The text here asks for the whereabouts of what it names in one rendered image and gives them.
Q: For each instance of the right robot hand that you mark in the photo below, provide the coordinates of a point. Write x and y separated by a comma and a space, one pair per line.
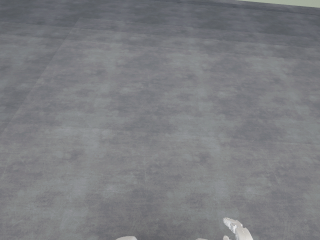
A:
237, 228

